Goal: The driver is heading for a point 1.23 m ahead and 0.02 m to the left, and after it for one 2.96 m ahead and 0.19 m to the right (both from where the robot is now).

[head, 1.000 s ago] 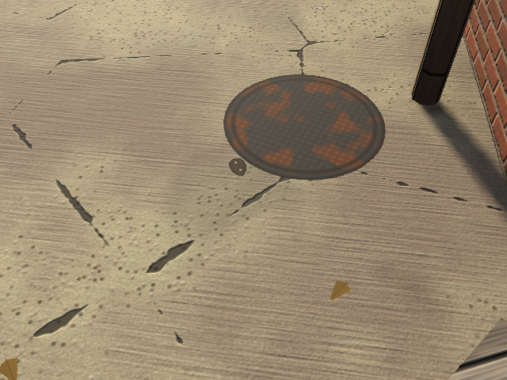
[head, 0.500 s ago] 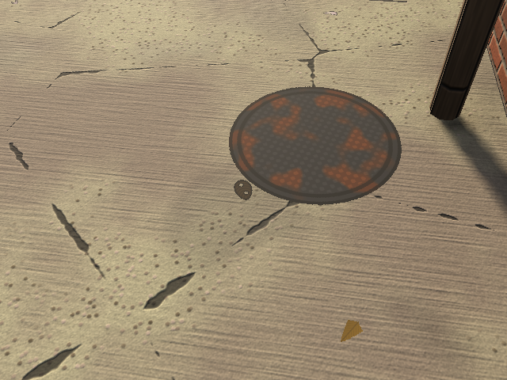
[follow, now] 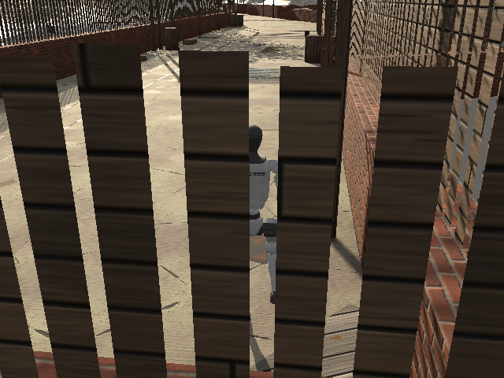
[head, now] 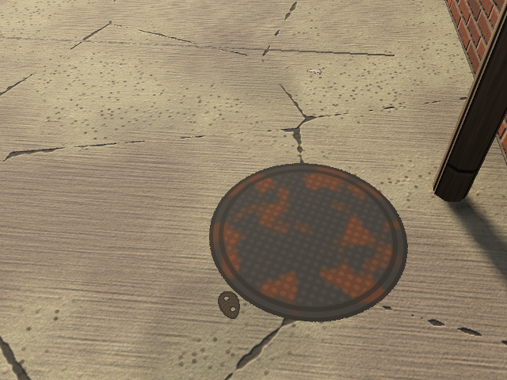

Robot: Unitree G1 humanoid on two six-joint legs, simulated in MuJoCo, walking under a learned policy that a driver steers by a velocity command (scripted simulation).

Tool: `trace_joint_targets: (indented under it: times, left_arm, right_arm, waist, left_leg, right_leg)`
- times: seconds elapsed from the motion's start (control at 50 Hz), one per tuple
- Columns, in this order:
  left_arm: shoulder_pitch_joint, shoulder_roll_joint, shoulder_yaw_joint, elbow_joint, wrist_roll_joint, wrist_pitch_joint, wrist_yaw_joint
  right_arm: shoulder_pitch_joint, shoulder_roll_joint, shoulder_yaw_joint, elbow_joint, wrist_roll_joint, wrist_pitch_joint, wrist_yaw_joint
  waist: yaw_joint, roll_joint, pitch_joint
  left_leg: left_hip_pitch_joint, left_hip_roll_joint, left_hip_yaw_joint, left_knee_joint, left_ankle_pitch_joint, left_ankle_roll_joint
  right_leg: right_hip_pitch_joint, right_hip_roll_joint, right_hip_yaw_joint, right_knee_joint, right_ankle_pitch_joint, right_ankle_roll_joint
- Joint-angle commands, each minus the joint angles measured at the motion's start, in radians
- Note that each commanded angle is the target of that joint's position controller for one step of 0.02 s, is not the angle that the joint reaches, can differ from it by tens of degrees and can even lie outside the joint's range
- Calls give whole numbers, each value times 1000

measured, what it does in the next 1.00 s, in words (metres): walks ahead: right foot, then left foot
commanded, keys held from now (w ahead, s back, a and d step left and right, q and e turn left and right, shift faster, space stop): w+shift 1.00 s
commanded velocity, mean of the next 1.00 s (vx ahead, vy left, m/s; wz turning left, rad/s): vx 1.00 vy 0.00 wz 0.00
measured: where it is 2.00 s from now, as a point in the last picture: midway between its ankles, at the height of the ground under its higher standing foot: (247, 65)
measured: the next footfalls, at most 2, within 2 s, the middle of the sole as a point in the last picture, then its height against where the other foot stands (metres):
right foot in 0.24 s outside the picture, level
left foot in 0.70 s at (227, 260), level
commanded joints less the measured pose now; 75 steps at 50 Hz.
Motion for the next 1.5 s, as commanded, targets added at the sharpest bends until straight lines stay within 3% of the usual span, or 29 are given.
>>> trace_joint_targets:
  times: [0.02,0.14,0.18,0.22,0.24,0.26,0.28,0.3,0.34,0.4,0.48,0.56,0.62,0.68,0.7,0.72,0.74,0.78,0.84,1.02,1.1,1.14,1.16,1.18,1.2,1.22,1.24,1.3,1.5]
  left_arm:
    - [-121,61,-1,-86,-3,-5,-8]
    - [-264,58,-14,-111,-21,-18,-13]
    - [-207,99,2,-98,-13,-17,2]
    - [106,173,37,-4,-19,-15,29]
    - [310,211,59,59,-10,-13,47]
    - [414,290,85,82,17,-9,63]
    - [372,287,91,84,22,-10,43]
    - [277,218,89,82,1,-14,29]
    - [206,116,69,108,2,-32,21]
    - [228,67,46,161,-16,-54,31]
    - [275,108,49,180,-34,-80,18]
    - [354,147,50,206,-59,-98,21]
    - [388,198,53,223,-41,-84,32]
    - [350,260,66,232,-3,-39,64]
    - [320,233,62,218,5,-34,67]
    - [442,49,24,175,-33,-41,44]
    - [423,110,33,167,-57,-60,40]
    - [195,133,34,103,-46,-67,46]
    - [195,66,18,91,-3,-25,16]
    - [-209,62,-19,-67,-20,-21,-24]
    - [-160,127,5,-63,-5,-24,1]
    - [189,191,40,43,-6,-22,29]
    - [377,252,66,91,7,-17,48]
    - [389,356,98,92,40,-20,50]
    - [378,286,97,98,1,-12,33]
    - [269,245,90,107,-2,-21,32]
    - [231,184,79,117,-2,-31,27]
    - [213,77,45,166,-9,-47,34]
    - [338,176,59,219,-53,-90,24]
  right_arm:
    - [-48,-76,-5,-71,18,-41,7]
    - [62,-136,-1,-21,21,-48,-12]
    - [62,-182,-6,-10,1,-31,-31]
    - [15,-223,-18,-4,-29,0,-51]
    - [-45,-222,-21,-18,-32,7,-53]
    - [-29,-97,5,-57,-20,-3,-36]
    - [67,-47,17,-83,40,-24,-16]
    - [-68,-113,10,-105,29,-28,-27]
    - [-189,-96,17,-135,13,-27,-17]
    - [-195,-35,34,-159,-30,16,17]
    - [-441,-50,51,-264,-33,21,34]
    - [-582,-41,69,-301,-8,9,48]
    - [-583,-91,54,-299,-15,7,32]
    - [-199,-180,9,-187,-17,10,-6]
    - [-4,-234,-17,-132,-27,16,-26]
    - [41,-336,-51,-126,-64,15,-36]
    - [33,-288,-52,-122,-35,20,-14]
    - [-125,-174,-36,-103,-18,2,-3]
    - [-150,-65,-3,-60,-15,-14,-7]
    - [-30,-148,-14,-9,33,-61,0]
    - [20,-216,-19,19,3,-34,-20]
    - [-23,-252,-29,20,-22,-1,-43]
    - [-34,-207,-19,3,-30,3,-45]
    - [120,-4,25,-38,18,-6,-16]
    - [28,-120,5,-47,32,-26,-22]
    - [-141,-142,0,-99,33,-30,-28]
    - [-195,-128,6,-115,21,-34,-24]
    - [-184,-56,22,-125,-18,11,7]
    - [-587,-68,52,-283,-5,16,42]
  waist:
    - [26,12,192]
    - [-21,63,127]
    - [25,132,38]
    - [179,174,-122]
    - [277,157,-195]
    - [242,-36,-292]
    - [138,-247,-403]
    - [139,-74,-243]
    - [79,83,-38]
    - [-10,26,61]
    - [11,22,172]
    - [55,21,179]
    - [48,-19,107]
    - [-150,-93,-130]
    - [-228,-81,-214]
    - [-110,228,-359]
    - [-120,218,-452]
    - [-64,48,-120]
    - [52,46,7]
    - [9,40,176]
    - [46,113,48]
    - [217,144,-133]
    - [281,119,-232]
    - [137,-232,-394]
    - [186,-134,-437]
    - [153,-69,-192]
    - [126,33,-111]
    - [7,22,2]
    - [53,23,164]
  left_leg:
    - [-199,227,-212,-365,142,80]
    - [125,256,-88,-334,895,4]
    - [266,296,-83,-164,1264,-11]
    - [268,327,-81,228,1360,-11]
    - [111,297,-63,512,1163,-3]
    - [-219,175,-57,917,465,0]
    - [-547,31,-178,1180,-170,-17]
    - [-649,124,-212,1141,-50,14]
    - [-613,190,-195,1016,35,13]
    - [-557,250,-186,901,26,-27]
    - [-627,284,-80,600,235,-63]
    - [-408,221,11,264,522,-31]
    - [-380,141,52,174,441,4]
    - [2,61,24,166,197,48]
    - [237,158,-70,205,76,74]
    - [562,487,-564,176,-156,200]
    - [612,539,-937,-39,-261,232]
    - [284,448,-620,-104,-83,165]
    - [-52,352,-411,-195,-23,110]
    - [-123,266,-111,-436,467,66]
    - [223,312,-60,-177,1141,21]
    - [185,318,-40,272,1206,1]
    - [-11,281,-42,597,946,3]
    - [-464,99,-75,1083,-47,-39]
    - [-605,71,-196,1177,-146,-11]
    - [-693,150,-186,1132,-24,-2]
    - [-657,181,-182,1057,21,0]
    - [-517,238,-192,919,16,-26]
    - [-409,212,11,197,509,-25]
  right_leg:
    - [-25,-29,-61,-236,179,20]
    - [174,100,-184,-623,350,-35]
    - [254,173,-197,-639,202,-54]
    - [539,202,-153,-659,53,-91]
    - [774,136,-95,-673,-7,-120]
    - [1044,-109,202,-624,-272,-174]
    - [1213,-289,772,-824,-408,-295]
    - [1093,-221,672,-901,-416,-250]
    - [785,-159,427,-964,-236,-202]
    - [549,-78,270,-1054,-200,-154]
    - [456,2,81,-1158,73,-138]
    - [495,-3,-8,-1242,401,-93]
    - [770,-35,-51,-1118,837,-66]
    - [815,-70,-72,-573,1113,-41]
    - [638,-34,-76,-267,884,-41]
    - [231,124,-72,216,28,-10]
    - [57,197,64,354,-305,-31]
    - [-25,76,54,251,-117,-46]
    - [105,11,60,112,-118,-19]
    - [229,24,-133,-573,388,-3]
    - [302,146,-183,-644,194,-56]
    - [636,181,-154,-658,46,-90]
    - [883,53,-21,-601,-126,-115]
    - [1244,-296,554,-677,-366,-277]
    - [1237,-283,821,-888,-457,-274]
    - [1064,-228,598,-906,-320,-227]
    - [902,-196,472,-920,-179,-204]
    - [588,-98,264,-1007,-135,-144]
    - [618,-34,-43,-1242,430,-98]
